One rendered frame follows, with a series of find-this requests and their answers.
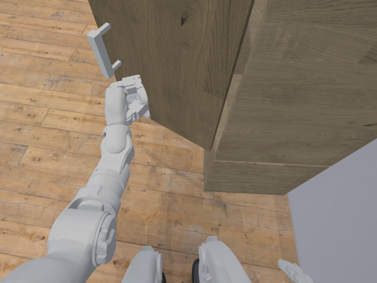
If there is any left robot thigh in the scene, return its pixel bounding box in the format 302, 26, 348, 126
122, 250, 162, 283

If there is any right robot thigh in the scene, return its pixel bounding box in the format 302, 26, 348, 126
199, 241, 252, 283

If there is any robot thigh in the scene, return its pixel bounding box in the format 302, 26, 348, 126
122, 250, 162, 283
199, 241, 252, 283

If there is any cupboard door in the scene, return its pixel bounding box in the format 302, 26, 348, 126
88, 0, 255, 151

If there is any robot right hand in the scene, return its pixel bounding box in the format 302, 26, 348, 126
277, 259, 314, 283

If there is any left robot upper arm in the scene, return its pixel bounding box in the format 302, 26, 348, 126
0, 208, 117, 283

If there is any handle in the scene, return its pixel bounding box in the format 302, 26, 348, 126
86, 22, 122, 79

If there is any left robot forearm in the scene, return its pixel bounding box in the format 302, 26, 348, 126
47, 124, 135, 253

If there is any robot left hand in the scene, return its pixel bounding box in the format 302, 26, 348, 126
105, 75, 150, 127

